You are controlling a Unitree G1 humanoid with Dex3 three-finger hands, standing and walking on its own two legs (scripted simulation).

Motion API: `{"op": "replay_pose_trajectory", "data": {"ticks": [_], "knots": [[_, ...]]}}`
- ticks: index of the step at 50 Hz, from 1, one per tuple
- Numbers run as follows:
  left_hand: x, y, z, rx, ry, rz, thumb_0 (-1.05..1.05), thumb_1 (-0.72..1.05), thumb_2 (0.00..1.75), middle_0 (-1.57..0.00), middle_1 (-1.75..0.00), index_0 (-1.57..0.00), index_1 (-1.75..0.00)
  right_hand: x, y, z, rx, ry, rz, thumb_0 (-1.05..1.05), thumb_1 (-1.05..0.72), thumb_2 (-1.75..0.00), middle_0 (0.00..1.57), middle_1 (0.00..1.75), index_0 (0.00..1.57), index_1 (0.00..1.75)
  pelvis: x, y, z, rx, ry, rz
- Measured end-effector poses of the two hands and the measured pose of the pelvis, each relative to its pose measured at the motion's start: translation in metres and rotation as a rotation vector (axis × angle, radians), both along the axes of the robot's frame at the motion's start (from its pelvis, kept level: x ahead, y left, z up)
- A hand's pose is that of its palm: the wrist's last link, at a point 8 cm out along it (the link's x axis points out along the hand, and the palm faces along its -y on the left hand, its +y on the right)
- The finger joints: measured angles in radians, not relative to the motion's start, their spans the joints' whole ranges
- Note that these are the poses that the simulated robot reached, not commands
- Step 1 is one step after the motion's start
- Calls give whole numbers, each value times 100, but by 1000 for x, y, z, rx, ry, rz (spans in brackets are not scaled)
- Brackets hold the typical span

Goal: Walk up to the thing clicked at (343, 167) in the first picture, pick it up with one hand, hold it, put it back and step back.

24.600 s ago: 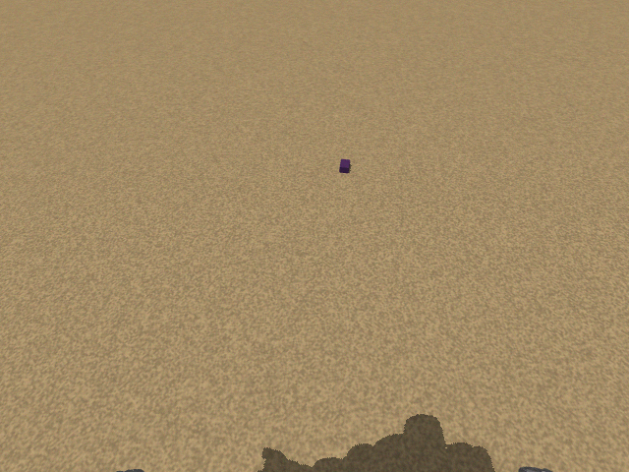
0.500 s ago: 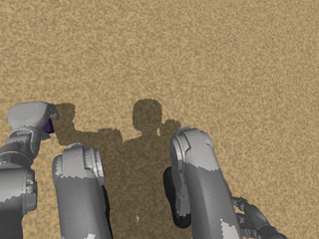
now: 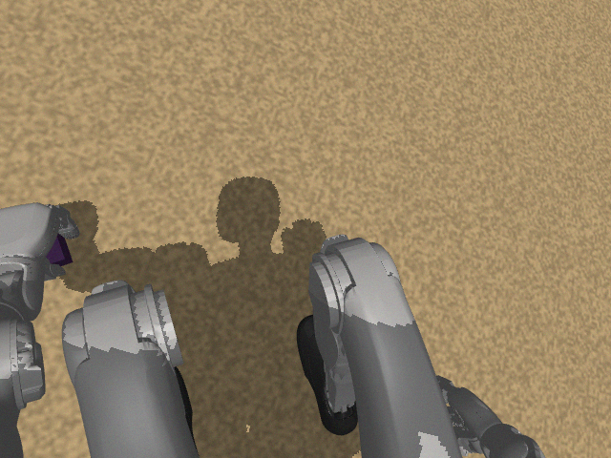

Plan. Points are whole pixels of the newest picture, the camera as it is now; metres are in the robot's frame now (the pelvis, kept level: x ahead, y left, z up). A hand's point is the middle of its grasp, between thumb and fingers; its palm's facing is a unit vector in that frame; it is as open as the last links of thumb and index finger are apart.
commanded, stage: rest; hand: left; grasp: from above
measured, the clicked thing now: (45, 246) +0.40 +0.29 -0.25
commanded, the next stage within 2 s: open in 0.84 s
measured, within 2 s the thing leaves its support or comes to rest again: rests again in 0.52 s
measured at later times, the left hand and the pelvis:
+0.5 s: hand (41, 252) +0.39 +0.29 -0.23, palm faces -0.47 -0.14 -0.87, open 6.9 cm; pelvis +0.00 +0.01 +0.00, yaw -2 degrees
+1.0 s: hand (49, 257) +0.38 +0.29 -0.24, palm faces -0.44 -0.09 -0.89, open 7.5 cm; pelvis +0.00 +0.01 +0.00, yaw -3 degrees
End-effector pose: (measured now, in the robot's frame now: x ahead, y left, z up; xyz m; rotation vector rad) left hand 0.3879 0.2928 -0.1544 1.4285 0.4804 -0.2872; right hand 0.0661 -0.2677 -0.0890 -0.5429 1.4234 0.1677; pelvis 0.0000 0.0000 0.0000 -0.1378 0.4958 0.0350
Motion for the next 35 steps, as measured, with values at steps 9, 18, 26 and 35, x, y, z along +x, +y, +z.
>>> {"op": "replay_pose_trajectory", "data": {"ticks": [9,18,26,35], "knots": [[-2,-9,-13,6,-23,-32,-8,30,22,-81,-26,-112,-31,3,7,2,16,14,37,0,-91,-89,20,30,20,30,2,4,-2,-18,-3,-5],[5,-2,-14,23,-49,19,-9,30,21,-82,-22,-111,-27,13,11,4,45,-13,72,0,-91,-89,20,30,20,30,3,6,-3,-28,-11,-8],[5,5,-20,12,11,42,-9,29,23,-82,-23,-109,-28,8,12,6,55,-13,85,0,-91,-89,20,30,20,30,1,7,-5,-39,-29,-12],[-4,-1,-22,-5,-7,-33,-8,29,23,-81,-24,-108,-30,-4,17,9,61,38,105,0,-91,-90,20,30,20,30,0,8,-2,-46,-41,-18]]}}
